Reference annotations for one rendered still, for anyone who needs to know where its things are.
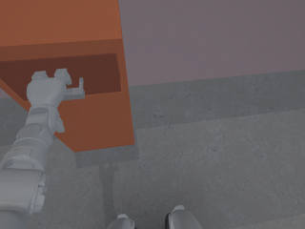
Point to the robot right shin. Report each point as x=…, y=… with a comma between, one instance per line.
x=178, y=207

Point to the cabinet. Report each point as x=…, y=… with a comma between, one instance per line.
x=34, y=29

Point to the robot left thigh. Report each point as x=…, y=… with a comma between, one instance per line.
x=121, y=223

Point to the drawer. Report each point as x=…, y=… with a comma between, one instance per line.
x=100, y=72

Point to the handle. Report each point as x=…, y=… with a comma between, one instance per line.
x=75, y=93

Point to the left robot hand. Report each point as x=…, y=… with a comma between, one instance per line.
x=49, y=90

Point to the left robot forearm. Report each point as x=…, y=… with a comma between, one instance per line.
x=32, y=143

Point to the robot left upper arm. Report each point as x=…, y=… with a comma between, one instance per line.
x=22, y=193

